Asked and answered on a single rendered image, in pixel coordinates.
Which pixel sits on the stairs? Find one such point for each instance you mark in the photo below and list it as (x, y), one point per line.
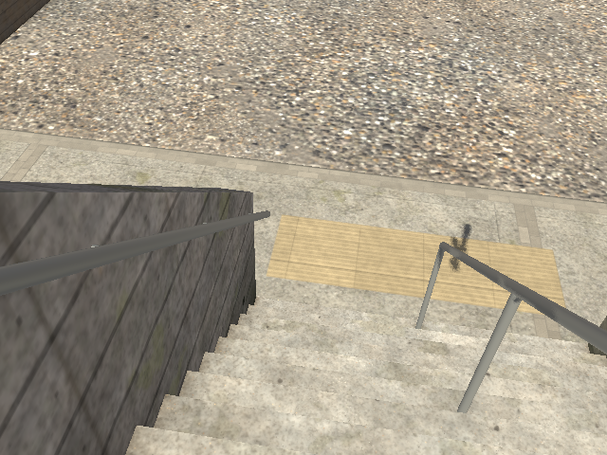
(301, 379)

